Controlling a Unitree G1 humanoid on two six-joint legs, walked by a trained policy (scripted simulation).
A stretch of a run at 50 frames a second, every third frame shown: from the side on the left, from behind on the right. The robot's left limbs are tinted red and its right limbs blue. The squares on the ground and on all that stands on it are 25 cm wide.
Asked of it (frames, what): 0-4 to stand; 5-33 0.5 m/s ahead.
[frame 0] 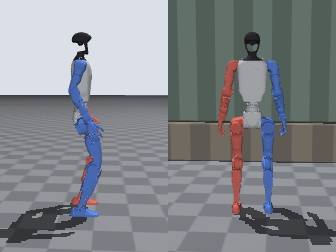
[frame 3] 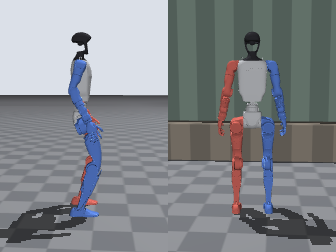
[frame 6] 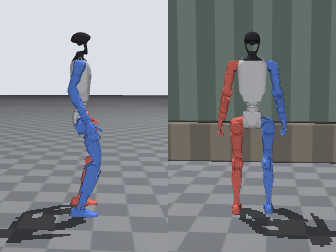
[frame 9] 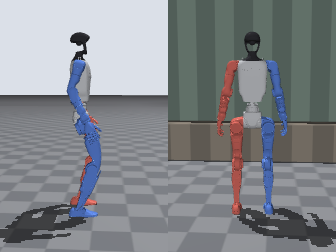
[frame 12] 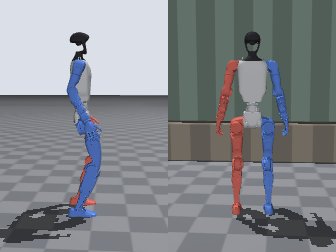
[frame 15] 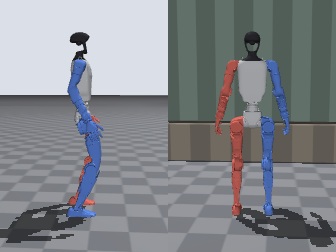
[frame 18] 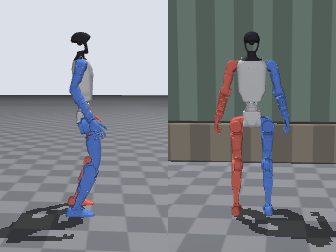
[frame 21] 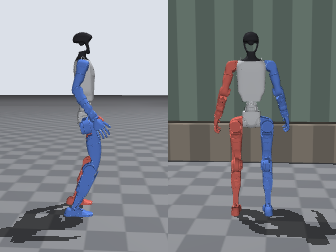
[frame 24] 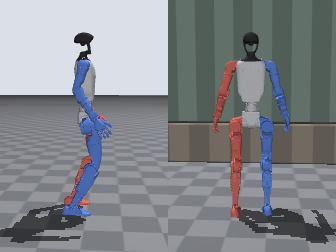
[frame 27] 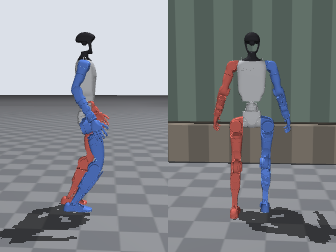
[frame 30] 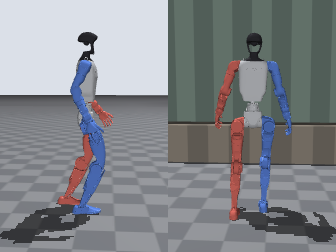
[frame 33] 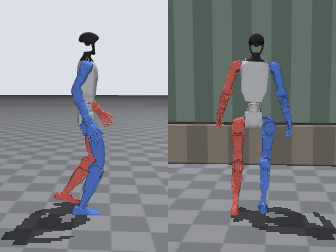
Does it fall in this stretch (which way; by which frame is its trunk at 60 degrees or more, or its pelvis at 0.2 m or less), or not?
no
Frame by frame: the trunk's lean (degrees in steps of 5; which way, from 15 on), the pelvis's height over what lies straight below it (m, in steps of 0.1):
0: 0, 0.8
3: 0, 0.8
6: 0, 0.8
9: 0, 0.8
12: 0, 0.8
15: 5, 0.8
18: 5, 0.8
21: 5, 0.8
24: 0, 0.8
27: 0, 0.8
30: 0, 0.8
33: 5, 0.8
